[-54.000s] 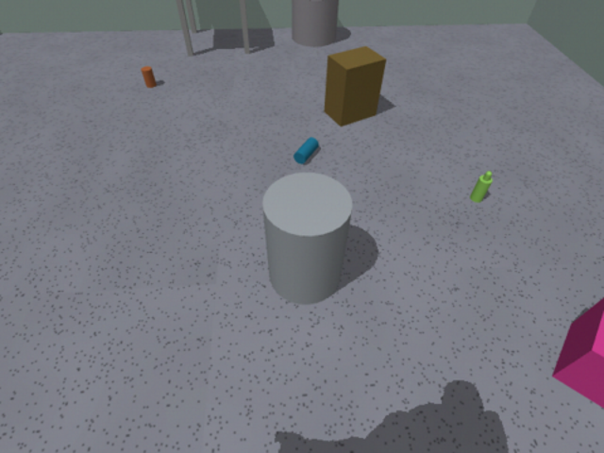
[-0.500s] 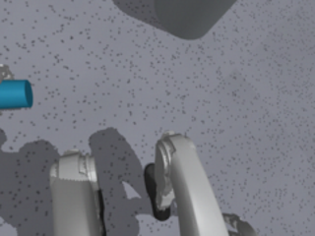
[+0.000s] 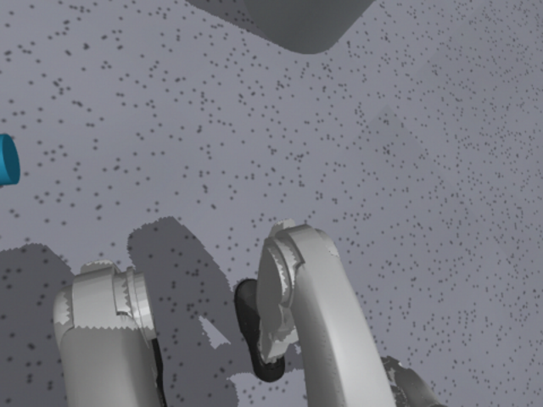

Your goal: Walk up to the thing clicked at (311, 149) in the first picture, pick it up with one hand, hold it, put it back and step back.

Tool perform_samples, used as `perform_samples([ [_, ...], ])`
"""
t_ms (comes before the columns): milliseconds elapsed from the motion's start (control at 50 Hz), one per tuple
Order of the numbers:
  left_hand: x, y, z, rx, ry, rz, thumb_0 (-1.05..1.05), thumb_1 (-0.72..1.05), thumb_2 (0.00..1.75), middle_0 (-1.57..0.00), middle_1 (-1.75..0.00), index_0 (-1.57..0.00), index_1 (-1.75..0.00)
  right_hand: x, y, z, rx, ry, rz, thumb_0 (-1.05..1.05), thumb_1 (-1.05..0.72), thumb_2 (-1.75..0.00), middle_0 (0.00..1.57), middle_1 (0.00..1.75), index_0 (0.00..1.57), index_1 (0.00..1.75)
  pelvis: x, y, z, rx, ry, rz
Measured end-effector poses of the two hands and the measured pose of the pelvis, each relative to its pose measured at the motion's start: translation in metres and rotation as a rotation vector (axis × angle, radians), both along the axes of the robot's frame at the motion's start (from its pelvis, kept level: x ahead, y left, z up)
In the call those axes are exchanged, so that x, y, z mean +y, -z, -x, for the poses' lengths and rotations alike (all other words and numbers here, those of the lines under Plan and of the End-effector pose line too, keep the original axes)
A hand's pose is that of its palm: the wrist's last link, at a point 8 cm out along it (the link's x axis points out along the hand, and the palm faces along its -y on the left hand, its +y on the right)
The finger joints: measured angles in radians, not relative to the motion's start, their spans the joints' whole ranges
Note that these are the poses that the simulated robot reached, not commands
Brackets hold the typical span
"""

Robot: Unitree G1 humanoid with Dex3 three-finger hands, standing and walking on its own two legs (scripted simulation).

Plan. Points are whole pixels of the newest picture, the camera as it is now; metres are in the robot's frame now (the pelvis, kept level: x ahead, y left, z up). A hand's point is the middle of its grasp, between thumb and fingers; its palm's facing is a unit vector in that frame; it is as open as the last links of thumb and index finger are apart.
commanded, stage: rest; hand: left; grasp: from above
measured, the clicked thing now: out of the picture +0.46 +0.35 -0.21
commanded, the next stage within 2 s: open in 1.46 s
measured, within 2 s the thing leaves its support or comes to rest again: rests again in 1.22 s
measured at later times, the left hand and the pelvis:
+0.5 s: hand out of the picture +0.46 +0.34 -0.23, palm faces -0.48 -0.08 -0.88, open 9.7 cm; pelvis +0.00 +0.00 -0.02, yaw -2 degrees
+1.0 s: hand out of the picture +0.46 +0.34 -0.25, palm faces -0.48 -0.08 -0.87, open 9.7 cm; pelvis +0.00 +0.00 -0.02, yaw -4 degrees
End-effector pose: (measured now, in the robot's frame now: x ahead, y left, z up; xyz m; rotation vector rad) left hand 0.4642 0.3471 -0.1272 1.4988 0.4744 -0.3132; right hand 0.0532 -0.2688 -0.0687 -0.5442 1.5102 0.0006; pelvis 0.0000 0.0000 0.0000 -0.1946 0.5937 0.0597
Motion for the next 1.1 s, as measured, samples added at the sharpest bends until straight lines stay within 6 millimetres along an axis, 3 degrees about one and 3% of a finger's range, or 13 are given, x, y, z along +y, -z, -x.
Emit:
perform_samples([
  [260, 0.002, 0.027, -0.001, -0.001, -0.028, -0.004, 0.00, 0.06, 0.39, -0.70, -0.54, -0.74, -0.51, 0.002, 0.008, 0.000, -0.008, -0.035, 0.003, 0.00, -0.91, -0.90, 0.20, 0.30, 0.20, 0.30, -0.001, 0.014, 0.001, -0.029, 0.010, 0.012],
  [560, 0.000, 0.053, -0.002, -0.009, -0.019, 0.009, 0.00, 0.07, 0.39, -0.69, -0.56, -0.73, -0.53, -0.003, -0.005, 0.010, 0.018, -0.077, 0.057, 0.00, -0.91, -0.90, 0.20, 0.30, 0.20, 0.30, 0.000, 0.021, 0.002, -0.061, 0.027, 0.033],
  [1100, -0.003, 0.073, -0.003, 0.005, -0.032, 0.008, 0.00, 0.06, 0.39, -0.70, -0.55, -0.73, -0.52, 0.007, -0.007, 0.009, 0.010, -0.125, 0.031, 0.00, -0.91, -0.90, 0.20, 0.30, 0.20, 0.30, 0.001, 0.023, 0.002, -0.086, 0.039, 0.052],
])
